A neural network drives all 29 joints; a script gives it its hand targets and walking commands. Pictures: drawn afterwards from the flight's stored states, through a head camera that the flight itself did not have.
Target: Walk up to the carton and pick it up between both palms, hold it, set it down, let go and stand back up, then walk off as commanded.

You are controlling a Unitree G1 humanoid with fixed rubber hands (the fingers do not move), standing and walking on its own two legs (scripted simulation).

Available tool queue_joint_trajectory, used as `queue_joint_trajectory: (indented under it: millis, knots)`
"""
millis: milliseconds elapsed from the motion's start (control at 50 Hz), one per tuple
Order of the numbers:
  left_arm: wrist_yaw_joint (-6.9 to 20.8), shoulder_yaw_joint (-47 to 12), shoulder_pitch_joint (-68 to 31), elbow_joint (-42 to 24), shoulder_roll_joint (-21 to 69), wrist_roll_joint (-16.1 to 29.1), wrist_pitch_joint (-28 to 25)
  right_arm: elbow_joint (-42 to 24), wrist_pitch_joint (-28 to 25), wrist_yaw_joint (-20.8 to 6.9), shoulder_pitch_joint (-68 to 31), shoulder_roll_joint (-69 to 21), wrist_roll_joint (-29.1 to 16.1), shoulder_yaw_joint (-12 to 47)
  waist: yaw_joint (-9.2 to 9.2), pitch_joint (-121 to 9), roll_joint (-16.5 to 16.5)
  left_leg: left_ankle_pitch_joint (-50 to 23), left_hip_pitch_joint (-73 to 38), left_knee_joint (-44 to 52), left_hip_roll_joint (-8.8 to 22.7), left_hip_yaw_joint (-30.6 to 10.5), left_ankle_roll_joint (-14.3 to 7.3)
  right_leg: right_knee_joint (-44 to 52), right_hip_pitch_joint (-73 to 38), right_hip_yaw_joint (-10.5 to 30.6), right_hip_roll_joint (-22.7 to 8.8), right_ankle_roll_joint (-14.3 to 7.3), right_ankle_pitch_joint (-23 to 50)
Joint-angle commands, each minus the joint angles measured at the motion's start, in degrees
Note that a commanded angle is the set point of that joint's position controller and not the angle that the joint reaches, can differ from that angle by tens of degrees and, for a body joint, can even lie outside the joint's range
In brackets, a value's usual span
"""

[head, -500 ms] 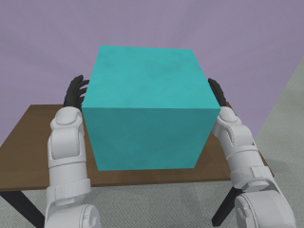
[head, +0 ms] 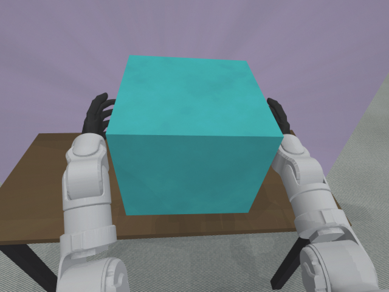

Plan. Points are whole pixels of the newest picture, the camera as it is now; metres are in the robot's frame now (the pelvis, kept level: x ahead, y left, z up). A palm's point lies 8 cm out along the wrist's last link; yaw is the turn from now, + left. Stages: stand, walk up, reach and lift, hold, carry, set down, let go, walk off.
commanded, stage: hold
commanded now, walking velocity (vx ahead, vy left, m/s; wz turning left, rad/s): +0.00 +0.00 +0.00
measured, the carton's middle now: (189, 134) +0.42 +0.00 +0.15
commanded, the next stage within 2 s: none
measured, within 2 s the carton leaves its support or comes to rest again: neither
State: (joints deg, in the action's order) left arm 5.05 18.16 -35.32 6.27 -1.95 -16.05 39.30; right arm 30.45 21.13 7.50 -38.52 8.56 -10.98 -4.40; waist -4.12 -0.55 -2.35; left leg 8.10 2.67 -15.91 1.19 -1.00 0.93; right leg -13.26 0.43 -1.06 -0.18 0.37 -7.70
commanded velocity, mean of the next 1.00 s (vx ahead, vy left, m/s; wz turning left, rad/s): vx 0.00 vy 0.00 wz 0.00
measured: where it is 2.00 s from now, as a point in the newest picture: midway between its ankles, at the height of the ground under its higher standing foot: outside the picture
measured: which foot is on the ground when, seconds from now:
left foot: down 0.00-1.00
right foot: down 0.00-1.00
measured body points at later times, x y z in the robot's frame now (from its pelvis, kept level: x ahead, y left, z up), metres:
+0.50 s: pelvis +0.00 +0.00 +0.00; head -0.04 +0.02 +0.45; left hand +0.38 +0.17 +0.21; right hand +0.38 -0.19 +0.18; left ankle +0.01 +0.13 -0.75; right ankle +0.00 -0.12 -0.75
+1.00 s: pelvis +0.00 +0.00 +0.00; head -0.04 +0.02 +0.45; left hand +0.38 +0.18 +0.20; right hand +0.38 -0.19 +0.18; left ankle +0.01 +0.13 -0.75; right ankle +0.00 -0.12 -0.75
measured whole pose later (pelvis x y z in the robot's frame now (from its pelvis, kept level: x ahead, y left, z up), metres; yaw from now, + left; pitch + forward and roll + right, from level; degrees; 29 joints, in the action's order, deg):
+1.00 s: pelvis +0.00 +0.00 +0.00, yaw +0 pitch -6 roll -1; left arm 5.4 18.3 -34.3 4.9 -1.4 -16.5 40.1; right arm 29.1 22.0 7.9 -37.4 8.7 -11.7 -3.7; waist -4.5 0.0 -2.3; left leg 8.3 1.8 -16.0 1.1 -0.9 0.8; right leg -13.1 -0.5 -0.9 -0.2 0.4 -7.7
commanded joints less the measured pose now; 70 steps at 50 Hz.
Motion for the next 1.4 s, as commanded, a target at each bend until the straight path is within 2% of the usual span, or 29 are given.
queue_joint_trajectory:
  millis: [0, 80, 140, 180, 240, 320, 360, 400, 420, 440, 460, 520, 560, 580, 620, 640, 680, 740, 840, 900, 940, 1000, 1040, 1100, 1180, 1200, 1220, 1240, 1380]
  knots:
    - [8.2, -22.7, -26.7, -3.8, 25.3, 8.3, -2.0, -18.1, -2.9, -7.1, -35.6, -26.7, -5.4, 19.2, -1.31, -19.2, 2.4, -14.1, -8.4, -1.2, -4.2, 2.7, -0.4, 0.5, -3.6, -1.9, 3.4, 1.1, 13.2]
    - [8.9, -21.1, -27.1, -4.4, 24.5, 7.4, -1.8, -17.2, -2.1, -7.1, -35.0, -26.6, -4.8, 18.9, -0.7, -16.9, 1.0, -12.1, -7.3, 0.0, -4.0, 3.1, -0.9, 0.8, -3.4, -2.0, 3.3, 1.0, 10.9]
    - [7.9, -24.3, -27.5, -9.8, 26.7, 8.7, -1.9, -21.6, -3.0, -7.4, -35.8, -27.1, -7.5, 21.4, -0.06, -21.4, 3.5, -19.0, -9.4, -1.8, -3.6, 2.6, 0.6, -0.9, -4.0, -2.4, 4.3, 0.8, 15.1]
    - [8.0, -24.1, -27.4, -7.7, 25.7, 8.9, -1.8, -20.8, -2.6, -6.9, -34.5, -26.8, -6.8, 20.4, -1.23, -19.5, 3.1, -17.9, -9.0, -1.9, -4.0, 2.4, 0.5, -0.1, -4.0, -2.0, 3.9, 0.8, 15.6]
    - [7.9, -23.1, -26.8, -6.8, 25.7, 7.8, -1.4, -19.8, -2.1, -7.5, -35.1, -26.6, -6.8, 20.8, 0.32, -18.6, 2.9, -14.3, -7.7, -1.0, -3.8, 2.6, 0.0, 0.0, -3.2, -2.1, 3.9, 0.8, 11.5]
    - [8.1, -22.0, -26.3, -4.7, 25.2, 7.7, -1.1, -20.6, -2.3, -7.8, -36.7, -26.3, -5.5, 19.6, 0.41, -18.3, 0.8, -11.8, -6.6, -0.2, -3.8, 3.0, -0.8, 0.6, -3.0, -2.1, 3.5, 0.7, 10.2]
    - [7.7, -24.0, -29.0, -6.9, 26.7, 9.0, -2.2, -21.5, -3.1, -7.7, -38.0, -27.6, -6.0, 19.9, 0.03, -21.3, 2.3, -13.0, -7.7, -0.7, -3.9, 2.7, -0.3, 0.1, -2.4, -2.1, 3.7, 0.7, 10.8]
    - [7.4, -24.4, -29.2, -5.6, 26.7, 9.3, -2.3, -18.8, -2.8, -8.0, -36.5, -26.8, -5.2, 19.1, -1.02, -20.0, 2.3, -11.9, -7.9, -0.5, -3.7, 2.4, -0.3, 0.7, -1.4, -2.0, 3.9, 0.3, 9.0]
    - [7.4, -23.3, -29.4, -4.3, 26.2, 8.7, -2.3, -18.5, -2.8, -8.1, -38.1, -27.1, -5.2, 19.1, 0.47, -19.7, 2.2, -10.8, -7.0, -0.2, -3.7, 2.7, -0.6, 0.7, -1.1, -2.0, 3.7, 0.4, 7.8]
    - [7.4, -23.7, -29.5, -3.1, 26.4, 8.9, -2.3, -17.3, -2.8, -7.9, -37.4, -26.7, -4.5, 18.3, -1.13, -18.7, 2.5, -9.3, -7.0, 0.1, -3.9, 2.7, -0.7, 1.1, -0.8, -2.0, 3.3, 0.7, 7.4]
    - [7.5, -22.5, -29.0, -3.5, 26.3, 7.9, -2.1, -16.3, -2.5, -8.1, -37.0, -27.2, -4.9, 19.2, 0.24, -18.1, 2.3, -9.9, -6.9, 0.4, -3.7, 2.9, -0.8, 1.0, -1.3, -2.1, 3.4, 0.6, 7.1]
    - [7.9, -22.7, -29.1, -2.8, 26.8, 8.3, -1.9, -15.8, -2.8, -8.0, -37.3, -26.4, -4.9, 18.2, -0.96, -18.0, 3.0, -9.5, -6.9, 0.5, -3.6, 2.8, -0.4, 1.0, -1.0, -2.1, 3.5, 0.3, 6.4]
    - [8.2, -20.4, -29.4, -0.3, 26.0, 6.8, -1.5, -12.6, -2.4, -8.2, -37.5, -26.0, -4.0, 17.4, -0.02, -16.5, 2.4, -7.6, -6.2, 1.1, -3.6, 3.1, -0.7, 1.7, -0.9, -1.9, 3.4, 0.1, 3.9]
    - [8.4, -20.1, -28.7, -1.3, 25.9, 6.5, -1.4, -14.1, -2.7, -8.2, -37.2, -27.0, -4.3, 17.8, 0.6, -17.0, 1.9, -8.3, -6.3, 0.9, -3.8, 3.7, -1.0, 1.5, -1.4, -2.0, 3.3, 0.3, 4.8]
    - [8.2, -22.3, -29.3, -2.8, 27.0, 8.1, -1.8, -14.4, -2.8, -8.2, -36.6, -26.6, -4.1, 16.7, -1.39, -16.7, 2.3, -9.2, -6.2, 0.8, -3.6, 3.2, -0.6, 1.2, -1.5, -2.1, 3.4, 0.0, 6.1]
    - [8.2, -21.4, -30.4, -2.6, 26.7, 8.0, -2.3, -16.6, -3.4, -8.3, -39.3, -27.8, -4.5, 17.9, 0.02, -18.4, 1.1, -9.3, -6.2, 0.8, -3.7, 3.4, -0.8, 1.1, -1.8, -2.3, 3.5, 0.5, 6.2]
    - [8.3, -21.6, -30.3, -0.1, 25.8, 8.3, -2.2, -16.4, -3.3, -7.9, -39.7, -27.0, -3.5, 16.9, -1.5, -17.6, 1.1, -7.7, -5.8, 0.6, -4.0, 3.2, -1.1, 1.2, -1.3, -2.1, 3.1, 0.8, 6.8]
    - [8.1, -22.1, -29.2, -3.6, 26.6, 8.3, -2.6, -17.2, -3.8, -8.0, -38.3, -27.8, -5.1, 19.2, 0.25, -19.5, 2.7, -12.3, -7.5, 0.2, -3.9, 3.0, -0.7, 0.5, -2.6, -2.4, 3.5, 0.7, 9.6]
    - [8.4, -22.6, -27.8, -4.1, 26.3, 8.2, -2.1, -19.3, -3.5, -7.2, -37.0, -26.9, -5.4, 19.0, -1.09, -19.8, 2.5, -13.5, -8.1, -0.8, -4.1, 2.9, -0.2, 0.3, -3.7, -2.2, 3.5, 0.9, 12.6]
    - [8.2, -21.6, -26.3, -5.3, 25.7, 7.2, -1.3, -18.5, -2.6, -7.6, -35.0, -27.0, -6.4, 20.6, 0.53, -18.6, 2.0, -15.0, -8.2, -0.5, -3.8, 2.9, -0.3, -0.1, -3.8, -2.3, 3.9, 0.9, 12.5]
    - [8.5, -22.5, -26.0, -4.9, 25.8, 7.7, -1.1, -18.6, -2.4, -7.5, -34.5, -25.5, -5.9, 18.9, -1.45, -17.7, 2.7, -14.4, -8.1, -0.5, -3.7, 2.8, 0.0, 0.2, -3.2, -2.2, 3.9, 0.5, 11.9]
    - [8.1, -23.4, -28.3, -7.5, 26.1, 8.2, -1.7, -21.1, -3.2, -7.6, -36.9, -27.0, -6.6, 20.7, 0.22, -19.5, 2.3, -14.5, -7.5, -0.9, -4.0, 3.0, -0.3, -0.1, -3.1, -2.3, 3.9, 0.8, 11.7]
    - [7.7, -24.7, -28.3, -8.5, 27.3, 9.1, -2.1, -21.7, -3.4, -7.6, -36.9, -27.0, -6.8, 20.7, -0.41, -20.8, 3.0, -16.6, -8.7, -1.2, -3.6, 2.2, 0.1, -0.3, -2.8, -2.4, 4.1, 0.6, 12.4]
    - [7.6, -24.3, -27.6, -5.6, 26.5, 8.5, -1.6, -19.0, -2.7, -7.7, -35.8, -25.9, -5.5, 19.5, -1.3, -18.4, 3.1, -13.6, -8.3, -0.7, -3.8, 2.3, 0.2, 0.5, -1.8, -2.4, 3.9, 0.4, 10.2]
    - [7.8, -22.4, -28.1, -5.3, 26.2, 7.7, -1.7, -18.5, -2.8, -8.1, -36.7, -27.4, -5.5, 20.5, 1.12, -18.4, 1.5, -11.1, -6.6, 0.3, -3.9, 3.1, -0.8, 0.5, -2.3, -2.3, 3.7, 0.7, 8.2]
    - [8.0, -22.4, -27.5, -5.0, 26.5, 8.0, -1.3, -17.8, -2.7, -7.9, -36.0, -26.8, -5.5, 19.5, 0.14, -18.7, 1.8, -11.9, -7.4, 0.2, -3.8, 3.1, -0.8, 1.0, -2.8, -1.8, 3.4, 0.6, 8.9]
    - [8.1, -21.0, -29.5, -3.1, 26.0, 7.4, -1.5, -16.8, -2.6, -8.1, -37.5, -26.9, -5.0, 18.9, 1.04, -17.0, 0.7, -9.2, -6.0, 0.6, -3.9, 3.4, -1.1, 1.2, -1.5, -1.9, 3.3, 0.7, 6.3]
    - [8.1, -22.2, -27.9, -3.8, 26.6, 7.9, -1.3, -16.7, -2.7, -7.9, -36.1, -26.9, -5.1, 19.0, -0.4, -17.7, 1.4, -10.0, -6.4, 0.6, -3.9, 3.2, -1.0, 1.3, -1.9, -2.0, 3.5, 0.7, 7.2]
    - [8.1, -21.6, -28.8, -1.6, 26.2, 7.9, -1.8, -16.3, -3.2, -7.8, -38.2, -27.6, -4.2, 18.5, -0.27, -17.6, 1.4, -8.7, -6.2, 0.6, -4.1, 3.3, -1.1, 1.1, -2.2, -2.1, 2.9, 0.8, 6.9]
